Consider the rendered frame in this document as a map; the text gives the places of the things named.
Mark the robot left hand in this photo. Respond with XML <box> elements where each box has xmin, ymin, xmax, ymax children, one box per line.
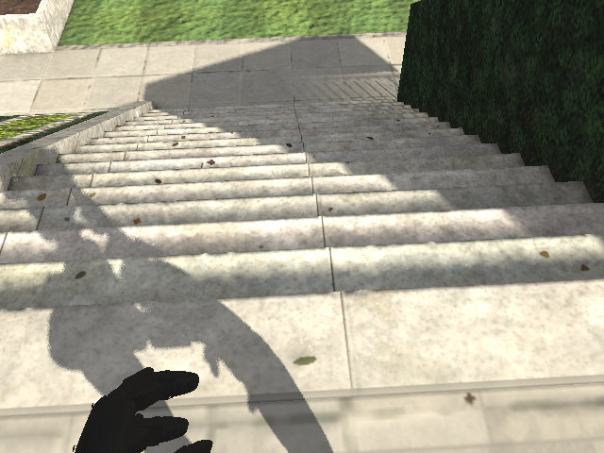
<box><xmin>73</xmin><ymin>367</ymin><xmax>213</xmax><ymax>453</ymax></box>

